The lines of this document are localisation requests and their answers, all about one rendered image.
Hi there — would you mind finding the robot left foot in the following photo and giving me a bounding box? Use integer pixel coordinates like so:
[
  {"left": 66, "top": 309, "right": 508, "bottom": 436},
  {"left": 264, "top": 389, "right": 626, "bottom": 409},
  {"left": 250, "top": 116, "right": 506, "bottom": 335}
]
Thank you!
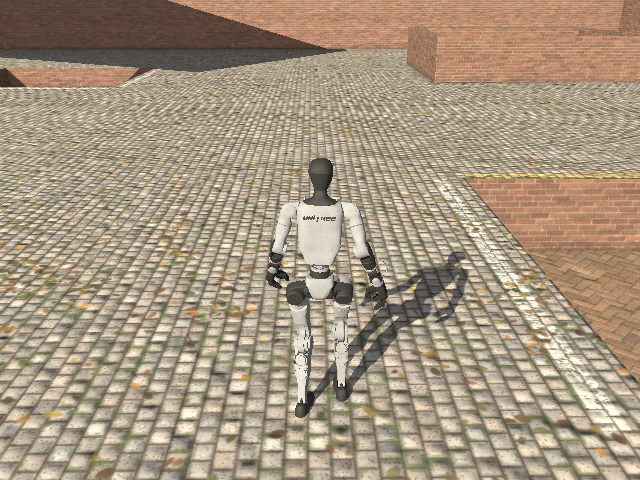
[{"left": 295, "top": 391, "right": 315, "bottom": 418}]

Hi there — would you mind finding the right robot shin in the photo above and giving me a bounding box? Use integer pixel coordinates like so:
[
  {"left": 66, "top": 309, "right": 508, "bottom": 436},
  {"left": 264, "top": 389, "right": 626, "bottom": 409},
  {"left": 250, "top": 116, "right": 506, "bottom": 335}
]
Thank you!
[{"left": 334, "top": 323, "right": 349, "bottom": 387}]

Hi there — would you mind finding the robot left forearm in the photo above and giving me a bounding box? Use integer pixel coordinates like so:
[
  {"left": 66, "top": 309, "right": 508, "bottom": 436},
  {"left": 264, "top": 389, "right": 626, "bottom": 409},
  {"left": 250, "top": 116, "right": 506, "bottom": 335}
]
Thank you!
[{"left": 268, "top": 239, "right": 283, "bottom": 274}]

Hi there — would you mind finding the robot left upper arm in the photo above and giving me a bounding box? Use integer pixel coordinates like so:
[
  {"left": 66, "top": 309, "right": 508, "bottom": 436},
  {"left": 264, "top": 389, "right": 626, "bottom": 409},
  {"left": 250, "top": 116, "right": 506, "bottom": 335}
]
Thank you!
[{"left": 272, "top": 201, "right": 300, "bottom": 255}]

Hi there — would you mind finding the robot right forearm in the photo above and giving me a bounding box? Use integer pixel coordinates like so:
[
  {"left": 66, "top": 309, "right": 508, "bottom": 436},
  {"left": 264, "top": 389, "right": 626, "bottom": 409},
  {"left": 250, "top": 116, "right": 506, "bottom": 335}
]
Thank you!
[{"left": 360, "top": 242, "right": 384, "bottom": 287}]

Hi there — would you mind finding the robot right upper arm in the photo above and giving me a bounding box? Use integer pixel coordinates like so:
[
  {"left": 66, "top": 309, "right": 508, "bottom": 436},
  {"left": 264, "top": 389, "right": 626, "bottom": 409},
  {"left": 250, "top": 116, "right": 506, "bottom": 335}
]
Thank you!
[{"left": 341, "top": 202, "right": 370, "bottom": 258}]

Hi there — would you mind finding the robot left hand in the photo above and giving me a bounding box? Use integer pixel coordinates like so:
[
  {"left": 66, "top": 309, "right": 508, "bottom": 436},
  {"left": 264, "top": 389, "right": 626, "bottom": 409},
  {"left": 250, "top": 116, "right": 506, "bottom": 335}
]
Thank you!
[{"left": 266, "top": 270, "right": 289, "bottom": 289}]

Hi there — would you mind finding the robot right hand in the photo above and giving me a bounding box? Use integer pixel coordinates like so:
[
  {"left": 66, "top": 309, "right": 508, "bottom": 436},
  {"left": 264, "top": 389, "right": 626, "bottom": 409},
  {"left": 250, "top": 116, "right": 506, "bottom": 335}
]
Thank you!
[{"left": 365, "top": 282, "right": 388, "bottom": 310}]

